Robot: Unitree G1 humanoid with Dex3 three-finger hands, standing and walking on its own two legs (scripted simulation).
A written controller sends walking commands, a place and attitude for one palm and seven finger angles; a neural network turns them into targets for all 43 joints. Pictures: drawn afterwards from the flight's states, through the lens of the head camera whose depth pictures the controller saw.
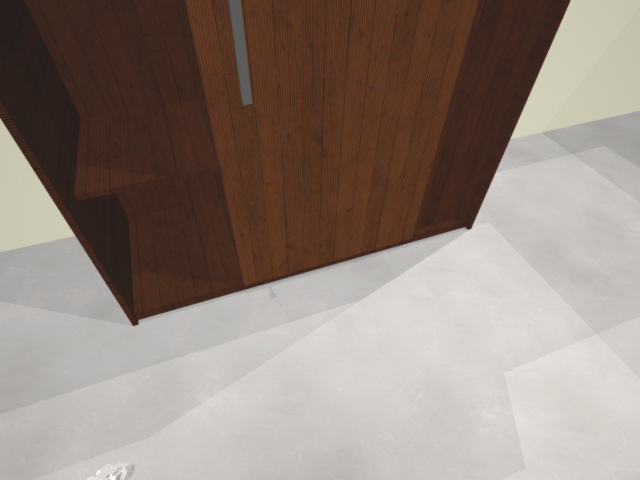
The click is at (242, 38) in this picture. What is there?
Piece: wardrobe's sliding door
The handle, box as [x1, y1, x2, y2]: [228, 0, 251, 104]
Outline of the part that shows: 228,0 241,99 243,104 251,103 251,96 240,0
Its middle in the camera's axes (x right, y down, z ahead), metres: -0.18 -0.43 +0.82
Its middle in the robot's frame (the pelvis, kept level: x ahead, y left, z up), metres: +0.91 +0.24 +0.18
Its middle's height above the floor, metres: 0.95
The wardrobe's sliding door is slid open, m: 0.39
